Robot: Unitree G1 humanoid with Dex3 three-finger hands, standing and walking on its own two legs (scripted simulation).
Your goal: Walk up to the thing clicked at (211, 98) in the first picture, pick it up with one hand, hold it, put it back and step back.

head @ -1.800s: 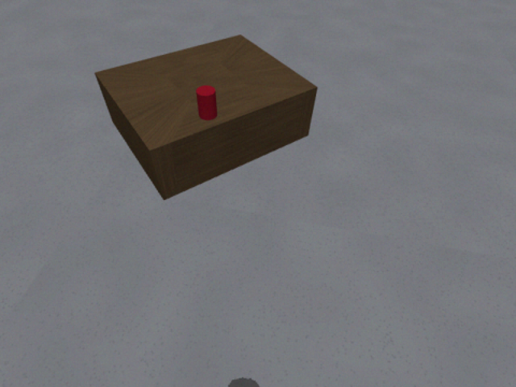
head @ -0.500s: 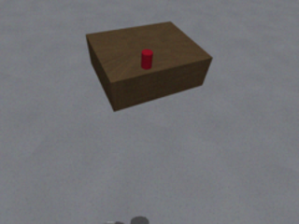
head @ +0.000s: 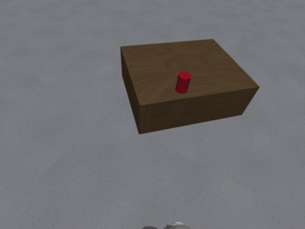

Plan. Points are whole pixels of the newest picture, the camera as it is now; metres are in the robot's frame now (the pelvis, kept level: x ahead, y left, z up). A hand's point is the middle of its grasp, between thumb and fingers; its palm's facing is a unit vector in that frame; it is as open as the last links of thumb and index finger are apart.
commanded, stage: walk up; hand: right
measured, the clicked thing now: (182, 82) +1.12 -0.27 -0.37
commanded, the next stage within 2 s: none
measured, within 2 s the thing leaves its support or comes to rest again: neither
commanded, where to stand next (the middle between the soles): +0.67 -0.18 m, yaw +15 degrees
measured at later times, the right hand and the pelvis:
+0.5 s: hand (237, 158) +0.39 -0.33 -0.12, palm faces -0.23 +0.85 -0.47, open 7.4 cm; pelvis +0.23 -0.07 -0.02, yaw +9 degrees
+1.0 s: hand (254, 135) +0.52 -0.46 -0.16, palm faces -0.22 +0.87 -0.44, open 7.4 cm; pelvis +0.41 -0.17 -0.01, yaw +11 degrees
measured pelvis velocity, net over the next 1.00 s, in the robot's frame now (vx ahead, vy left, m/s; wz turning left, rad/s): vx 0.41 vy -0.17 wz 0.20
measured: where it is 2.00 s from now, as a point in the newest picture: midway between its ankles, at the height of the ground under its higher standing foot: (175, 170)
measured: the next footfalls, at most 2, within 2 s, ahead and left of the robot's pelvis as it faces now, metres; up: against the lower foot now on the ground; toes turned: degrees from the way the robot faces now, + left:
right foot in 0.08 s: +0.20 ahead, -0.16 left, +0.00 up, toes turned -2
left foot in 0.48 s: +0.36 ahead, +0.05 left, +0.00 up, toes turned +13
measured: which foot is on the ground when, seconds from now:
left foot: down 0.00-0.10, up 0.12-0.46, down 0.48-0.88, up 0.90-1.00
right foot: up 0.00-0.06, down 0.08-0.50, up 0.52-0.84, down 0.86-1.00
